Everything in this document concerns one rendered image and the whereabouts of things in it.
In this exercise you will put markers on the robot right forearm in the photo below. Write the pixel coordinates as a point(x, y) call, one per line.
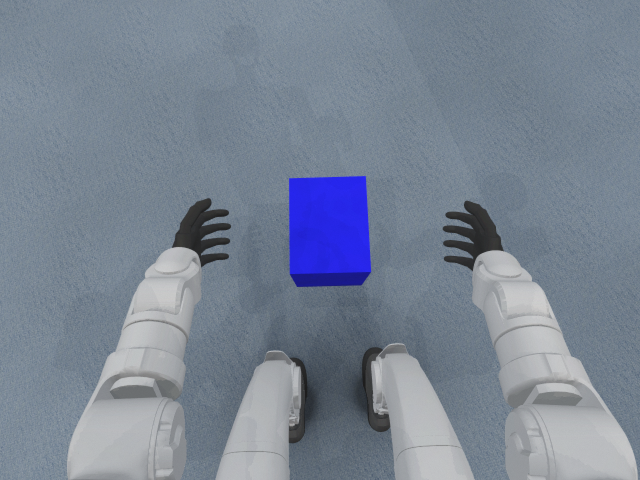
point(536, 365)

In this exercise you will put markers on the robot left forearm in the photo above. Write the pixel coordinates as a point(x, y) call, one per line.
point(148, 361)

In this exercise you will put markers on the right robot upper arm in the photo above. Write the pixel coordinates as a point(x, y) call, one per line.
point(561, 442)

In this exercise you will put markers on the robot right hand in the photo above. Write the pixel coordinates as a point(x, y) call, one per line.
point(483, 234)

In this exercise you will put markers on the robot left shin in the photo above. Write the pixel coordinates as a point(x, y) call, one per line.
point(279, 355)

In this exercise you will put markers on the left robot upper arm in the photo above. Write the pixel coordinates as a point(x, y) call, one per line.
point(130, 439)

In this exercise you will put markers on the robot left hand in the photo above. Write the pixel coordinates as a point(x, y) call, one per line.
point(191, 231)

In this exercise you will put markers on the right robot foot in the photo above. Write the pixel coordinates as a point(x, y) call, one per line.
point(378, 421)

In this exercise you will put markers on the carton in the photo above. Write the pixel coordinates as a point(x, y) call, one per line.
point(329, 231)

